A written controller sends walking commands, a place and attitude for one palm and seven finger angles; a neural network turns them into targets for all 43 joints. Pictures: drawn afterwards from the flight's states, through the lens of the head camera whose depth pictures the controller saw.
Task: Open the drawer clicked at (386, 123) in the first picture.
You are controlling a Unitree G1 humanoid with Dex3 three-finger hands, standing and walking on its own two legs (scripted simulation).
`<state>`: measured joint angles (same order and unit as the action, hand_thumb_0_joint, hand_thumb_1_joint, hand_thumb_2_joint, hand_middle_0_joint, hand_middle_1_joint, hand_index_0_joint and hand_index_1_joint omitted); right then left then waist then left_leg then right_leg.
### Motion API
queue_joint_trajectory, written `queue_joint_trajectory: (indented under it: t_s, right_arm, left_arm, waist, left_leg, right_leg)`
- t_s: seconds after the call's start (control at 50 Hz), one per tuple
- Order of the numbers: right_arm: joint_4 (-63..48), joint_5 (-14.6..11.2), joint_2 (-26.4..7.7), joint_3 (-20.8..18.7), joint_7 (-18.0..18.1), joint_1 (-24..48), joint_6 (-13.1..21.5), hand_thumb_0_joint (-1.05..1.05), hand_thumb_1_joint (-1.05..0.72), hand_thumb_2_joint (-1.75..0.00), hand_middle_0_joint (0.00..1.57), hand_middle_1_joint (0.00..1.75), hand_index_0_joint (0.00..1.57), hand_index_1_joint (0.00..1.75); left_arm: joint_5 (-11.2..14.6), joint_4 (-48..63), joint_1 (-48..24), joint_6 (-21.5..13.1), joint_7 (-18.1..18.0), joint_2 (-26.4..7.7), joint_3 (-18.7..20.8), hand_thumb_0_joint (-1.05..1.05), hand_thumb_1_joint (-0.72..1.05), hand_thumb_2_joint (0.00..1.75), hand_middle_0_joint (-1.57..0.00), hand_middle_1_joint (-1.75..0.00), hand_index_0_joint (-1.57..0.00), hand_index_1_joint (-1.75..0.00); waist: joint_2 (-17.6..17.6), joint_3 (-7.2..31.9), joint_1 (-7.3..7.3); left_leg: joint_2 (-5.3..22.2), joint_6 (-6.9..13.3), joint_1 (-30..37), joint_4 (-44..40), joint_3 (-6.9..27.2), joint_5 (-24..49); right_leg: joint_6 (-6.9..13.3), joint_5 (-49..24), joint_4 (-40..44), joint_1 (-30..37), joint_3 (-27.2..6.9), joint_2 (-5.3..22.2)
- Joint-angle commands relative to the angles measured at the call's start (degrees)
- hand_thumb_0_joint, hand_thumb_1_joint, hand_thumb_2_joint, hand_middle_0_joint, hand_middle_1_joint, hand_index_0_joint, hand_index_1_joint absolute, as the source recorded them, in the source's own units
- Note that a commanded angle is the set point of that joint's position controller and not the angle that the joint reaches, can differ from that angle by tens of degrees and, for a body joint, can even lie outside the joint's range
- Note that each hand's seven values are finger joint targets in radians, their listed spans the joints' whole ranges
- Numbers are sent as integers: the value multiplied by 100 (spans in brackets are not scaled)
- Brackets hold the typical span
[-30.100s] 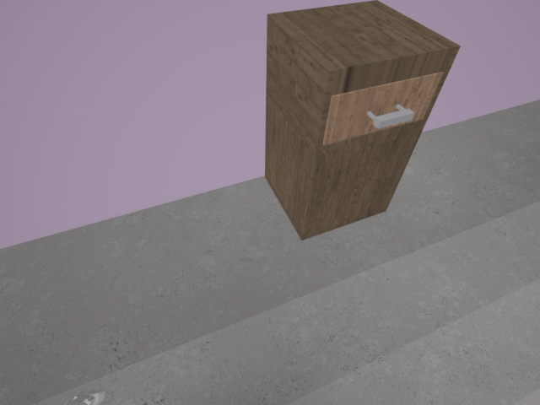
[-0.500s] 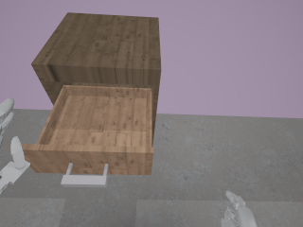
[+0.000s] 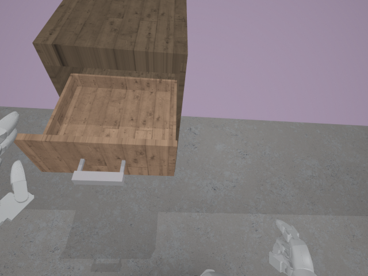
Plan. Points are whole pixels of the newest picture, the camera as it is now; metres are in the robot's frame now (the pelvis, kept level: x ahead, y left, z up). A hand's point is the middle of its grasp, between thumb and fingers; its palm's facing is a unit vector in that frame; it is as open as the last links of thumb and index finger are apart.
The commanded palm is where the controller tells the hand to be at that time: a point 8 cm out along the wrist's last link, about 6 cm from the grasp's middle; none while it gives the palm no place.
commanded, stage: stop stepping back and stand still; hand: left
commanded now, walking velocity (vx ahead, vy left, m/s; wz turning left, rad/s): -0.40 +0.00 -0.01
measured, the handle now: (101, 170) +0.39 +0.25 -0.12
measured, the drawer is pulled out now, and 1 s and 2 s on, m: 0.30 0.30 0.30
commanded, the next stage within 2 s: let the arm hang, fingers relaxed in 0.72 s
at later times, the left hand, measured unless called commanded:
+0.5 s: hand out of the picture +0.11 +0.21 +0.16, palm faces +0.31 -0.82 -0.48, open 7.4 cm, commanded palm +0.05 +0.26 +0.18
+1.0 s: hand out of the picture +0.09 +0.22 -0.09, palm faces +0.07 -0.93 -0.36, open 7.4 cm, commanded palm none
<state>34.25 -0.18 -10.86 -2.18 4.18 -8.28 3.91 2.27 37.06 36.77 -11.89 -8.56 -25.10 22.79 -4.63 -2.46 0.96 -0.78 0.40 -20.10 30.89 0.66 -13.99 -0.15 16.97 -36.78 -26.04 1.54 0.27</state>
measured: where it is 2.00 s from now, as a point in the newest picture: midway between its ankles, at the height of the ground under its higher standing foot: outside the picture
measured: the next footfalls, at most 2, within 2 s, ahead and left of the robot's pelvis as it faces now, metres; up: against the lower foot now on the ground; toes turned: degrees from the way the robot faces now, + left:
right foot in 0.16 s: -0.01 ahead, -0.13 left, +0.00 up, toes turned -4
left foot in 0.40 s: -0.05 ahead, +0.09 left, +0.00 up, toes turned +1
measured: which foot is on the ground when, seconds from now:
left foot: down 0.00-0.18, up 0.20-0.38, down 0.40-1.00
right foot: up 0.00-0.14, down 0.16-1.00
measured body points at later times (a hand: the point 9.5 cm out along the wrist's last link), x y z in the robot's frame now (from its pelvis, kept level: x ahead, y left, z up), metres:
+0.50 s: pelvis -0.08 -0.02 +0.01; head -0.06 -0.01 +0.46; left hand +0.09 +0.25 +0.19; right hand +0.06 -0.28 -0.08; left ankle -0.09 +0.09 -0.73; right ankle -0.05 -0.13 -0.73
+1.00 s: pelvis -0.08 -0.01 +0.00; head -0.07 -0.02 +0.45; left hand +0.08 +0.27 -0.06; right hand +0.07 -0.24 -0.12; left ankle -0.09 +0.09 -0.73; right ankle -0.05 -0.13 -0.73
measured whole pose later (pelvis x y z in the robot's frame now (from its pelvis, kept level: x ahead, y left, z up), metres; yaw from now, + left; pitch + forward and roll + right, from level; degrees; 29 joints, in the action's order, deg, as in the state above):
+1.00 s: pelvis -0.08 -0.01 +0.00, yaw +0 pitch +0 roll +0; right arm 46.4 0.7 -13.2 0.7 -0.8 -7.2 1.0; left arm -2.1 -28.9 14.1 2.3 -1.6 -15.8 4.7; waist 1.3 -1.1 0.0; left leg -1.3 1.8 -13.8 32.2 -2.4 -18.0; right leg 0.0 14.3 -32.9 -18.2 3.3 2.4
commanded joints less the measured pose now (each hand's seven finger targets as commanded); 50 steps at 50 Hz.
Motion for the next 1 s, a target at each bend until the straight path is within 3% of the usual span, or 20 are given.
queue_joint_trajectory:
  t_s: [0.0,0.04,0.1,0.12,0.14,0.18,0.2,0.26,0.32,0.38,0.42,0.5,0.6,0.78,0.8,0.82,0.86,0.92,0.96,0.98]
  right_arm:
    - [-698,148,-620,-189,-20,151,707,0,-90,-90,20,30,20,30]
    - [-689,24,-711,-228,-113,82,705,0,-90,-90,20,30,20,30]
    - [-833,-60,-796,-56,-124,227,642,0,-90,-90,20,30,20,30]
    - [-844,-89,-767,-14,-108,286,614,0,-90,-90,20,30,20,30]
    - [-863,-90,-724,-8,-83,287,559,0,-90,-90,20,30,20,30]
    - [-768,-158,-744,-111,-49,126,465,0,-90,-90,20,30,20,30]
    - [-703,-120,-762,-146,-32,95,413,0,-90,-90,20,30,20,30]
    - [-747,-65,-609,-3,-25,333,345,0,-90,-90,20,30,20,30]
    - [-764,-41,-645,50,-1,218,500,0,-90,-90,20,30,20,30]
    - [-956,-52,-940,-140,2,189,640,0,-90,-90,20,30,20,30]
    - [-881,-75,-753,-36,-15,201,597,0,-90,-90,20,30,20,30]
    - [-810,-100,-805,-62,5,158,694,0,-90,-90,20,30,20,30]
    - [-715,-103,-786,-68,-65,83,633,0,-90,-90,20,30,20,30]
    - [-859,-74,-697,6,-94,267,509,0,-90,-90,20,30,20,30]
    - [783,10,-1648,-322,-614,310,651,0,-90,-90,20,30,20,30]
    - [726,-15,-1144,-224,-562,-273,259,0,-90,-90,20,30,20,30]
    - [598,61,-1042,-90,-501,-185,74,0,-90,-90,20,30,20,30]
    - [689,112,-1090,-28,-421,-173,-104,0,-90,-90,20,30,20,30]
    - [899,101,-1037,4,-389,-213,-241,0,-90,-90,20,30,20,30]
    - [1036,117,-947,43,-382,-199,-279,0,-90,-90,20,30,20,30]
  left_arm:
    - [76,1920,74,-441,-141,-654,549,0,90,90,-20,-30,-20,-30]
    - [56,1688,405,-332,-142,-444,472,0,90,90,-20,-30,-20,-30]
    - [74,1473,321,-195,-172,-488,500,0,90,90,-20,-30,-20,-30]
    - [57,1259,239,-198,-175,-596,592,0,90,90,-20,-30,-20,-30]
    - [30,1083,74,-220,-183,-718,641,0,90,90,-20,-30,-20,-30]
    - [93,871,-338,-134,-193,-766,651,0,90,90,-20,-30,-20,-30]
    - [69,744,-139,-94,-190,-661,581,0,90,90,-20,-30,-20,-30]
    - [15,574,81,-122,-152,-508,497,0,90,90,-20,-30,-20,-30]
    - [-108,832,256,-207,-192,-482,427,0,90,90,-20,-30,-20,-30]
    - [-55,1244,238,-334,-175,-567,386,0,90,90,-20,-30,-20,-30]
    - [-62,1148,311,-305,-188,-642,556,0,90,90,-20,-30,-20,-30]
    - [-43,1050,16,-367,-208,-578,491,0,90,90,-20,-30,-20,-30]
    - [-26,617,-132,-347,-203,-450,348,0,90,90,-20,-30,-20,-30]
    - [-54,852,-95,-307,-204,-485,373,0,90,90,-20,-30,-20,-30]
    - [-644,-4143,-1025,643,586,246,-1698,0,90,90,-20,-30,-20,-30]
    - [-489,-4385,-858,1039,712,490,-1556,0,90,90,-20,-30,-20,-30]
    - [-446,-4827,-1280,1148,754,613,-1714,0,90,90,-20,-30,-20,-30]
    - [-465,-5966,-1721,1174,740,447,-1792,0,90,90,-20,-30,-20,-30]
    - [-430,-6775,-1995,1225,727,402,-1869,0,90,90,-20,-30,-20,-30]
    - [-405,-7145,-2069,1264,711,459,-1925,0,90,90,-20,-30,-20,-30]
  waist:
    - [1846,1294,-14]
    - [1487,1277,-50]
    - [1581,701,-50]
    - [1228,564,-54]
    - [479,396,11]
    - [-862,549,31]
    - [-723,479,51]
    - [-334,439,80]
    - [149,449,48]
    - [1188,534,-37]
    - [1513,621,-22]
    - [743,359,-4]
    - [159,245,54]
    - [814,504,-35]
    - [906,74,205]
    - [823,701,72]
    - [605,755,-9]
    - [-533,746,-107]
    - [-205,657,-73]
    - [442,514,-92]
  left_leg:
    - [2003,847,724,-860,1183,4085]
    - [1605,666,1119,-707,708,3344]
    - [1226,423,-40,-821,532,338]
    - [979,289,-390,-725,384,-947]
    - [550,77,-460,-96,48,-1422]
    - [5,-127,35,2080,-92,-1188]
    - [60,-83,12,2715,35,-890]
    - [209,31,147,1658,-9,-920]
    - [169,209,710,-846,-235,-656]
    - [1007,470,721,-1346,648,480]
    - [1026,458,53,-1544,735,-624]
    - [698,314,-165,-1091,413,-505]
    - [353,173,407,-503,71,-349]
    - [691,191,488,-1206,261,507]
    - [662,126,141,-251,263,1662]
    - [718,86,637,-302,174,2369]
    - [918,310,306,-472,617,2027]
    - [694,256,424,-270,532,1970]
    - [497,157,679,-420,327,1458]
    - [500,144,738,-623,326,1507]
  right_leg:
    - [-57,1144,-1739,129,-434,44]
    - [-98,878,-951,302,-127,22]
    - [-131,284,839,1501,120,40]
    - [-109,-106,1456,1874,71,144]
    - [109,124,2035,1670,-451,560]
    - [757,2023,2962,284,-2144,1806]
    - [879,1805,2920,195,-2118,1918]
    - [698,987,2523,355,-1061,1544]
    - [407,866,2164,897,-781,1157]
    - [92,-413,918,1446,-222,351]
    - [21,180,744,1770,39,283]
    - [65,-402,1259,1937,-345,423]
    - [237,-30,2071,1405,-901,798]
    - [61,-1307,1470,2111,-307,410]
    - [141,-1996,431,985,51,590]
    - [153,-1817,410,1038,-145,474]
    - [118,-893,236,1097,-61,335]
    - [261,-1956,706,1618,-388,548]
    - [370,-2039,922,1612,-553,678]
    - [341,-1924,930,1567,-510,590]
